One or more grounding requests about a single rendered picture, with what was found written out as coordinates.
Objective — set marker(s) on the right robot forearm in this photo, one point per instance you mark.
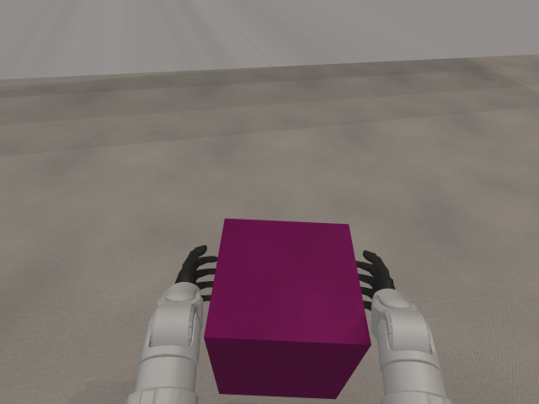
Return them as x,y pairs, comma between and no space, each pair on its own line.
409,363

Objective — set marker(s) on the left robot forearm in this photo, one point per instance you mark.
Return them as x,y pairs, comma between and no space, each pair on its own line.
171,348

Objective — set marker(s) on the robot right hand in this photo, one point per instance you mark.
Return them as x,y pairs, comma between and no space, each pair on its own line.
380,280

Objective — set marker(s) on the robot left hand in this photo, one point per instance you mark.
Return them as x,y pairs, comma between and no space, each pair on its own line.
188,273

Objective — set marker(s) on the carton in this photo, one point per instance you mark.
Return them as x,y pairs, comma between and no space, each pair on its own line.
286,316

